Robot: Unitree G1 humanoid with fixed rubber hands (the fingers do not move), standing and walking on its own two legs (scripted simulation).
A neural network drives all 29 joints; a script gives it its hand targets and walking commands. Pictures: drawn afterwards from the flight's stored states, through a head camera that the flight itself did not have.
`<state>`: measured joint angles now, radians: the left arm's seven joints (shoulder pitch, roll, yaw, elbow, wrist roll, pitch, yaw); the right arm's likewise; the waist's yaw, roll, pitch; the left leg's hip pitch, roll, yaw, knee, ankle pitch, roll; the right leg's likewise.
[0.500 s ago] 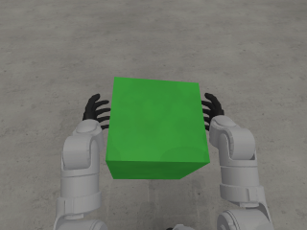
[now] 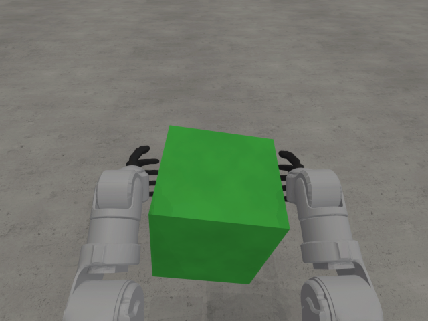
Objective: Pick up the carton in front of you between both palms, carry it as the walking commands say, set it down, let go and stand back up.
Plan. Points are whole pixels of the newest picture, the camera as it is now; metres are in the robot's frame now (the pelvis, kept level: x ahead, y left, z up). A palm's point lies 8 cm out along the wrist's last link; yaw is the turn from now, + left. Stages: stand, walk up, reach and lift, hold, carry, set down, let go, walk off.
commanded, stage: carry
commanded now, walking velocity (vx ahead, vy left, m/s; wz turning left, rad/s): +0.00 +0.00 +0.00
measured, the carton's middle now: (211, 209) +0.35 +0.00 +0.03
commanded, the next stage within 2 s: none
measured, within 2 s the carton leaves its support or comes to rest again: neither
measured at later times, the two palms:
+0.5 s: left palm (126, 192) +0.31 +0.14 +0.14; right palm (301, 191) +0.31 -0.15 +0.13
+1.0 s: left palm (124, 198) +0.30 +0.14 +0.14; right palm (304, 197) +0.29 -0.15 +0.14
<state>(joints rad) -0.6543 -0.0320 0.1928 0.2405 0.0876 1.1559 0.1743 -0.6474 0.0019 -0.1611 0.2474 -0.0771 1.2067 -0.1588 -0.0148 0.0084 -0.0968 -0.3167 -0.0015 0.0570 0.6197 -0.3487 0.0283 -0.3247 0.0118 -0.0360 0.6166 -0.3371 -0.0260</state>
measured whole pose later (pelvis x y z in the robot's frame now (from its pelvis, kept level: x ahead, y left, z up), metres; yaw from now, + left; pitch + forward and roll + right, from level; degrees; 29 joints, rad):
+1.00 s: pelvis -0.05 +0.00 +0.01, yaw +0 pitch +1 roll +0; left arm -0.71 -0.02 0.21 0.27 0.11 1.22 0.16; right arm -0.72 0.00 -0.18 0.30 -0.09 1.27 -0.16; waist -0.01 0.00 -0.08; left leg -0.33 0.01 0.07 0.55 -0.23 0.03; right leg -0.34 0.01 -0.05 0.54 -0.22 -0.03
